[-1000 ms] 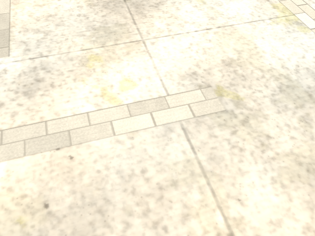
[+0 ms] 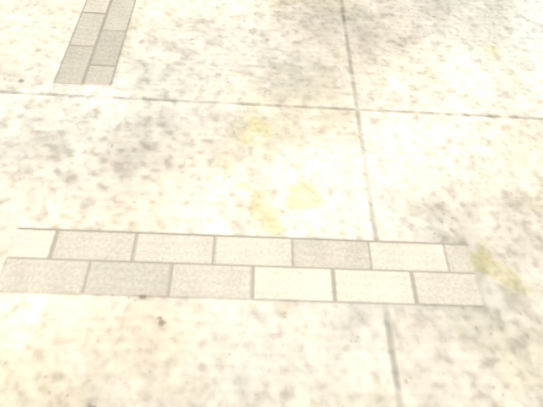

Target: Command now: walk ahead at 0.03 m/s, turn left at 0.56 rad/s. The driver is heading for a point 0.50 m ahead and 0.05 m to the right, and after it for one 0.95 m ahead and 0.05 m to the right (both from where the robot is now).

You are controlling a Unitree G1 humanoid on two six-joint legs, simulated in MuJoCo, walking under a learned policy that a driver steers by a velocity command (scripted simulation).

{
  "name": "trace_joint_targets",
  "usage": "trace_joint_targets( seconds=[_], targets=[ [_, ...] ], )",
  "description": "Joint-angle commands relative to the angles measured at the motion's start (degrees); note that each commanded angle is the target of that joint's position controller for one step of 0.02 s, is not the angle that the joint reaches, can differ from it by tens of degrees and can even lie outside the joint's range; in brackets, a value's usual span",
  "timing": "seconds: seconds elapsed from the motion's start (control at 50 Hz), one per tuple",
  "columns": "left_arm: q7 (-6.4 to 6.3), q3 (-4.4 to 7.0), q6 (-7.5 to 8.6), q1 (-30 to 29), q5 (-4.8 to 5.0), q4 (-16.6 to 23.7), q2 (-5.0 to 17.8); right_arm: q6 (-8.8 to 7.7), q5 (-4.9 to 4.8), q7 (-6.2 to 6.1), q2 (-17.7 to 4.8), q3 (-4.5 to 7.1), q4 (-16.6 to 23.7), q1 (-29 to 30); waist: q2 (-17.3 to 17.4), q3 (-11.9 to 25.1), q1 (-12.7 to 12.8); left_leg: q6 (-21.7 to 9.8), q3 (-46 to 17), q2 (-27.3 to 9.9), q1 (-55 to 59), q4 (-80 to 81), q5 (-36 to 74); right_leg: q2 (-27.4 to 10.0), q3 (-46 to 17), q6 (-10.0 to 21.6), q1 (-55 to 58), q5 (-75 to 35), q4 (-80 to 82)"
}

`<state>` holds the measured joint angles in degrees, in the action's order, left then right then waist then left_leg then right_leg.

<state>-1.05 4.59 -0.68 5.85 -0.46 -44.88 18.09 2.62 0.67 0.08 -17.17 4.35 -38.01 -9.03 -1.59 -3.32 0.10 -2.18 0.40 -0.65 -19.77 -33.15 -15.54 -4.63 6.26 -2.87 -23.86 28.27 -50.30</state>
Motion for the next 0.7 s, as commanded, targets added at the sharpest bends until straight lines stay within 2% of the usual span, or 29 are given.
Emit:
trace_joint_targets(
  seconds=[0.02,0.04,0.08,0.12,0.16,0.2,0.26,0.3,0.32,0.34,0.36,0.38,0.4,0.42,0.46,0.5,0.54,0.56,0.58,0.6,0.62,0.64,0.66,0.68,0.7],
  targets=[
    [-0.88,1.4,0.44,-2.22,0.52,4.4,4.72,-2.7,-0.25,-0.64,-11.59,3.31,3.33,-2.5,7.5,10.21,-1.28,-13.05,-18.84,-14.77,17.06,11.95,32.89,2.03,-8.94,-0.16,-15.62,1.37,-15.91],
    [-1.37,1.74,0.31,-1.83,-0.04,4.13,5.68,-2.54,-1.35,-0.99,-9.79,2.71,3.84,-0.01,7.39,9.6,-0.41,-11.41,-17.92,-13.87,16.11,11.98,31.85,1.82,-9.49,-0.28,-15.72,-1.73,-14.59],
    [-1.38,1.83,0.44,-0.55,-0.07,3.83,5.19,-2.2,-1.05,-1.57,-8.97,2.17,4.54,0.94,8.54,10.93,0.86,-11.27,-16.59,-11.99,13.34,11.98,34.12,3.45,-9.2,-0.82,-11.55,-5.66,-15.12],
    [-1.28,1.49,0.55,-0.59,0.43,3.89,4.15,-2.09,-1.01,-1.89,-9.16,2.31,4.77,0.3,8.37,11.18,0.59,-11.16,-16.92,-11.21,14.25,11.98,32.28,4.24,-9.46,-1.23,-10.97,-7.54,-9.86],
    [-1.09,1.01,0.5,-1.01,0.53,3.78,3.32,-1.88,-1.09,-2.29,-9.04,2.23,4.75,0.11,8.53,11.4,0.05,-11.02,-17.26,-11.42,15.34,11.69,29.27,4.16,-9.71,-1.71,-9.76,-8.56,-3.98],
    [-0.58,0.54,0.24,-0.35,0.62,3.02,2.75,-1.75,-0.52,-2.38,-7.73,1.64,4.68,0.8,9.56,11.84,-0.52,-10.89,-16.23,-11.31,13.38,11.69,25.97,3.18,-9.14,-1.83,-4.81,-9.2,0.72],
    [0.17,0.05,0.03,-0.01,0.78,2.39,2.27,-1.88,0.58,-1.63,-4.86,0.14,2.99,1.16,10.46,10.38,-1.22,-10.64,-15.15,-10.89,8.16,12.08,21.03,2.05,-7.92,-1.22,3.89,-9.13,7.78],
    [0.75,-0.29,0.21,1.13,0.76,1.74,1.7,-2.13,0.64,-0.99,-3.71,-0.7,1.43,1.76,9.68,8.34,-0.36,-9.54,-14.48,-10.17,5.78,11.69,15.52,2.44,-6.64,-0.18,9.24,-12.54,16.23],
    [0.98,-0.42,0.44,1.88,0.58,1.42,1.65,-2.32,0.36,-0.79,-3.74,-0.84,0.68,1.85,8.87,6.95,0.66,-7.91,-13.66,-8.94,4.59,11.19,11.96,3.15,-5.82,0.73,12.33,-18.35,23.67],
    [1.01,-0.31,0.59,1.37,-0.05,1.75,3.23,-2.71,0.37,-0.76,-4.15,-0.76,-0.27,-0.05,7.4,5.92,0.15,-5.4,-13.04,-7.07,4.32,10.46,8.09,2.42,-7.64,1.73,13.83,-23.87,26.83],
    [0.71,0.32,0.73,0.9,-0.47,2.77,7.38,-3.07,1.17,-0.95,-4.95,-0.5,-0.29,-1.62,2.37,5.85,-1.98,-2.52,-10.63,-3.66,3.8,6.41,3.24,-2.29,-13.36,3.57,14.22,-35.67,25.79],
    [0.59,1.03,0.66,-0.15,0.42,2.72,10.24,-3.4,1.68,-1.11,-5.05,-0.2,-0.23,-3.41,-5.03,6.02,-4.65,0.07,-5.54,1.18,3.79,3.99,-0.25,-4.76,-16.81,7.43,12.23,-36.68,25.44],
    [0.8,0.96,0.76,-0.99,0.77,2.78,8.86,-3.3,1.72,-1.77,-4.72,-0.2,0.02,-0.86,-8.51,5.23,-3.29,2.15,-2.89,2.19,6.72,2.84,0.19,-5.95,-20.84,10.2,6.88,-28.02,28.65],
    [0.83,0.66,0.94,-1.29,0.65,2.95,7.38,-3.0,1.15,-2.38,-5.53,0.26,0.31,1.71,-8.51,4.09,-2.21,2.45,-2.24,2.02,7.39,1.67,0.69,-5.81,-22.54,10.35,5.26,-24.5,30.09],
    [0.55,0.81,1.3,-0.47,0.76,2.99,7.73,-2.04,0.47,-3.0,-4.51,0.63,0.7,2.56,-9.31,3.98,-1.43,1.89,-1.69,2.33,7.02,0.3,0.74,-5.32,-24.06,10.24,5.1,-24.09,29.82],
    [0.0,1.11,1.22,0.69,1.02,3.15,8.05,-1.88,0.32,-2.85,-3.5,0.92,0.93,1.9,-8.74,4.94,-0.92,1.32,-1.42,2.42,6.71,0.22,0.23,-4.86,-25.31,10.53,5.67,-23.77,28.76],
    [-0.49,1.17,0.65,0.71,1.27,3.91,7.55,-2.18,0.16,-2.47,-2.89,1.32,0.75,0.68,-6.66,5.93,-0.92,0.6,-1.25,1.7,8.16,1.29,1.04,-3.36,-24.95,10.01,4.43,-23.11,26.64],
    [-0.63,1.17,0.37,0.35,1.39,4.5,7.17,-2.29,0.14,-2.31,-3.2,1.69,0.53,-0.27,-4.64,6.28,-1.06,-0.07,-1.74,0.49,9.6,2.61,1.97,-2.02,-23.73,9.12,2.78,-22.08,24.74],
    [-0.69,1.09,0.13,-0.14,1.54,5.21,6.52,-2.33,0.19,-2.22,-4.14,2.19,0.31,-1.29,-1.0,6.18,-1.15,-1.24,-3.48,-1.94,11.04,5.28,2.7,0.19,-21.15,7.52,0.21,-20.14,21.31],
    [-0.7,0.9,-0.07,-0.35,1.7,5.85,5.41,-2.26,0.32,-2.23,-5.44,2.7,-0.02,-2.95,4.63,6.05,-1.31,-3.69,-7.76,-6.3,13.2,9.21,4.09,3.35,-16.83,5.23,-3.85,-16.12,15.37],
    [-0.5,0.63,-0.29,0.53,1.68,6.28,4.18,-2.28,0.63,-2.21,-7.21,3.09,-0.1,-3.86,12.06,6.1,-1.12,-8.47,-16.29,-14.79,14.7,14.08,9.42,6.53,-11.54,3.17,-7.64,-9.21,7.21],
    [-0.23,1.1,-0.46,0.83,1.38,6.59,5.01,-2.75,1.08,-2.48,-6.97,2.83,0.9,-2.57,15.26,6.88,-1.27,-13.84,-22.24,-22.82,14.73,15.72,18.02,5.2,-9.23,1.75,-10.41,5.13,-5.75],
    [0.02,2.06,-0.77,0.73,1.45,6.52,6.83,-3.33,1.26,-2.76,-6.02,2.22,1.67,-2.3,10.48,6.89,-1.27,-16.27,-22.46,-24.81,13.76,15.78,24.13,3.71,-11.08,1.01,-11.84,8.02,-15.94],
    [0.16,2.34,-1.31,1.89,1.85,6.04,6.43,-3.69,0.87,-2.99,-5.88,2.06,2.19,0.3,6.57,6.47,0.44,-14.73,-17.88,-22.88,12.93,14.98,24.62,2.32,-11.9,0.63,-11.81,5.68,-18.59],
    [0.23,1.88,-1.84,2.42,1.96,5.8,4.81,-3.83,0.21,-3.0,-6.47,2.26,2.19,2.5,5.88,5.29,1.26,-12.21,-12.9,-20.06,12.32,15.04,22.82,1.12,-11.31,0.25,-11.79,2.17,-15.42]
  ],
)
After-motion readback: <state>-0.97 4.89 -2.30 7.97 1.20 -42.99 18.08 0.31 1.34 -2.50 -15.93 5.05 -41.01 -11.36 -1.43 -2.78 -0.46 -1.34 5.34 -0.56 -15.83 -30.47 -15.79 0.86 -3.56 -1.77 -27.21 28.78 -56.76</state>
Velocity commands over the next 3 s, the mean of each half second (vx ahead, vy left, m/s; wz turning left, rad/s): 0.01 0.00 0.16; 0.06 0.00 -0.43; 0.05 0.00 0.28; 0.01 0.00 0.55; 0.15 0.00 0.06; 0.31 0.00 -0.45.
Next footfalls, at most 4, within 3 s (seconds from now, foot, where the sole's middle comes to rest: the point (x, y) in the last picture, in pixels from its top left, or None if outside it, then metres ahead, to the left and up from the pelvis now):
0.34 right None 0.08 -0.14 -0.77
0.92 right None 0.01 -0.16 -0.77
1.40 left None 0.19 0.01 -0.77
1.80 right None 0.22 -0.23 -0.77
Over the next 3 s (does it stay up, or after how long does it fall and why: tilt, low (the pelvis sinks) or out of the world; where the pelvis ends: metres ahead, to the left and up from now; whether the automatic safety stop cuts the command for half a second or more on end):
stays up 0.38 -0.15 0.01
